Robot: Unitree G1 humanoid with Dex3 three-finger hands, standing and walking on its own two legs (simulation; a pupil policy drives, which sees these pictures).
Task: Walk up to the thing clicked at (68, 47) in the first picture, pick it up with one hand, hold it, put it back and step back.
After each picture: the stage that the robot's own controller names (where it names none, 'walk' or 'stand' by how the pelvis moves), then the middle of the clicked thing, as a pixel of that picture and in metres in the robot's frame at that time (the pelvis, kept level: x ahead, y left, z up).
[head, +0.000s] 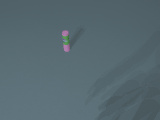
stand; (66, 41) +1.32 +0.14 -0.66
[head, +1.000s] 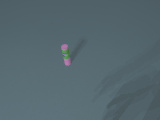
walk; (66, 55) +1.17 +0.23 -0.65
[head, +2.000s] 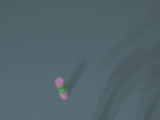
walk; (62, 89) +0.71 +0.24 -0.65
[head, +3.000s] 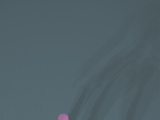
walk; out of the picture +0.45 +0.12 -0.63
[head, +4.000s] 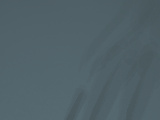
stand; out of the picture +0.38 +0.15 -0.65
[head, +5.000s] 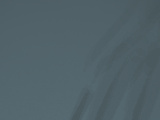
stand; out of the picture +0.37 +0.13 -0.66
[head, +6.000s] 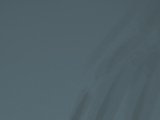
stand; out of the picture +0.37 +0.15 -0.66
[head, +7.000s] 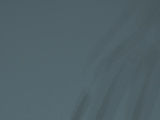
stand; out of the picture +0.36 +0.15 -0.66
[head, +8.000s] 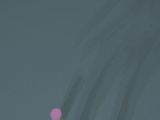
go down; (57, 118) +0.38 +0.15 -0.64
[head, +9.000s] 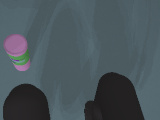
go down; (19, 55) +0.46 +0.18 -0.23
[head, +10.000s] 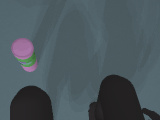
close in; (26, 57) +0.46 +0.17 -0.25
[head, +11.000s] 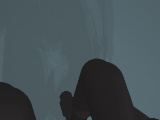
close in; out of the picture +0.45 +0.21 -0.17
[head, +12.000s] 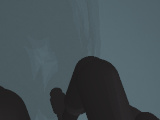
close; out of the picture +0.46 +0.23 -0.16
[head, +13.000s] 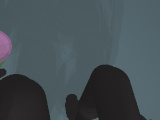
lift; out of the picture +0.37 +0.22 -0.14
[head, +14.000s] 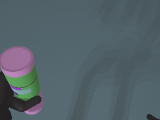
lift; (26, 86) +0.32 +0.17 +0.05
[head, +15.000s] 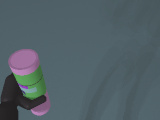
hold; (33, 87) +0.32 +0.16 +0.06
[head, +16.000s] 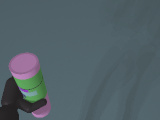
hold; (34, 90) +0.31 +0.16 +0.06
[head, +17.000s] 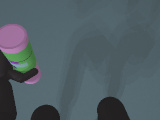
crouch; (23, 60) +0.41 +0.16 -0.03
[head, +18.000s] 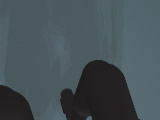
lower; out of the picture +0.46 +0.23 -0.16
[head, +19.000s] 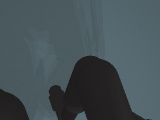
lower; out of the picture +0.47 +0.25 -0.17
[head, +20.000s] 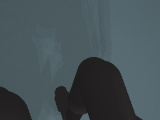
lower; out of the picture +0.46 +0.24 -0.16
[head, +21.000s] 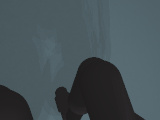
lower; out of the picture +0.47 +0.23 -0.15
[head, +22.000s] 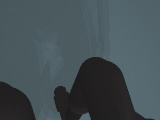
rest; out of the picture +0.43 +0.22 -0.17
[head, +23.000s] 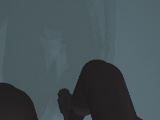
withdraw; out of the picture +0.45 +0.20 -0.18
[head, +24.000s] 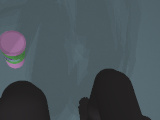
stand; (14, 53) +0.44 +0.18 -0.20
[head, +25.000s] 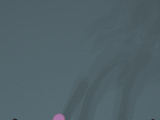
stand; out of the picture +0.37 +0.13 -0.56
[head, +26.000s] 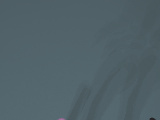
stand; out of the picture +0.38 +0.13 -0.60
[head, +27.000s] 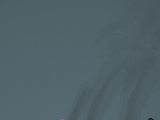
stand; out of the picture +0.38 +0.13 -0.60
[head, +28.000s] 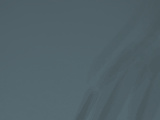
stand; out of the picture +0.40 +0.12 -0.65
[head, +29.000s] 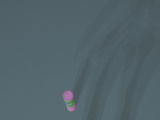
walk; (69, 101) +0.49 +0.12 -0.63
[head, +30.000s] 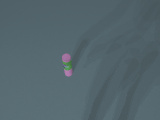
walk; (67, 65) +0.80 +0.11 -0.63
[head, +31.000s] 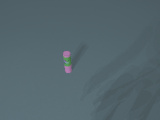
stand; (67, 62) +1.05 +0.15 -0.64
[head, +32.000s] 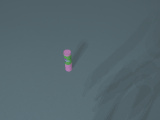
stand; (68, 60) +1.04 +0.13 -0.66
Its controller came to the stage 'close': yes
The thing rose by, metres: 0.70
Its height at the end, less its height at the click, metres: +0.00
